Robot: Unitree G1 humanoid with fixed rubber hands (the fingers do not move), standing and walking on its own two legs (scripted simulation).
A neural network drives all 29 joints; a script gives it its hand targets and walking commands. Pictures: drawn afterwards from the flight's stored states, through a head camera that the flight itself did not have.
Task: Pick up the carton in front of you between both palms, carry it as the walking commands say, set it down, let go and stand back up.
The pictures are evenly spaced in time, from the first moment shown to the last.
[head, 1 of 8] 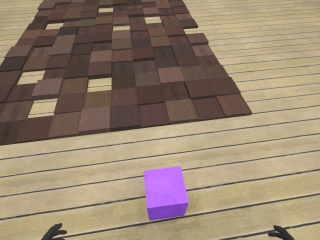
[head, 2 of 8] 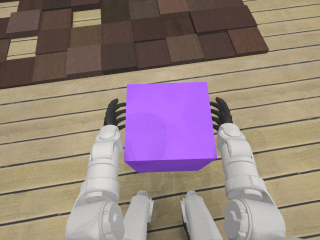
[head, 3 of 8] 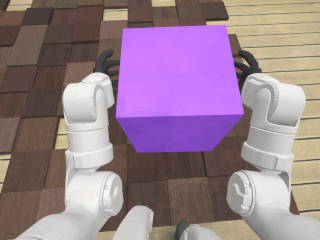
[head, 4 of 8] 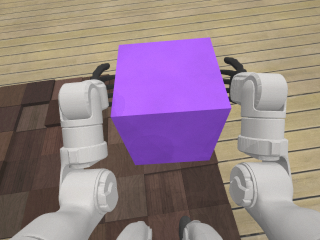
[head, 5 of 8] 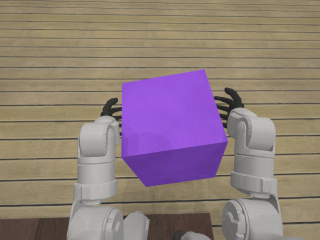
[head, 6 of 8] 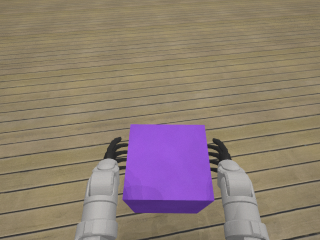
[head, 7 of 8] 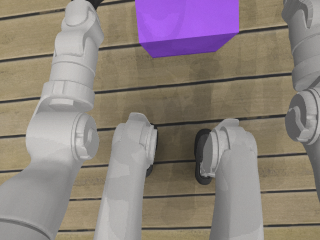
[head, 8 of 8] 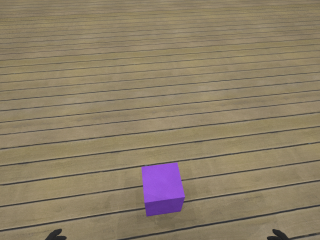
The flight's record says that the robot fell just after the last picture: no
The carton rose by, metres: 0.78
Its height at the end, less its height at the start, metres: +0.00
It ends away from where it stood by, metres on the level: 6.06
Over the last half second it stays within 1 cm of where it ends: yes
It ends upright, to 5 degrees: yes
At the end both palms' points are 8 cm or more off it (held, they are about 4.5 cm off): yes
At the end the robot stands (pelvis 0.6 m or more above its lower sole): yes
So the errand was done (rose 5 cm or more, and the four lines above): yes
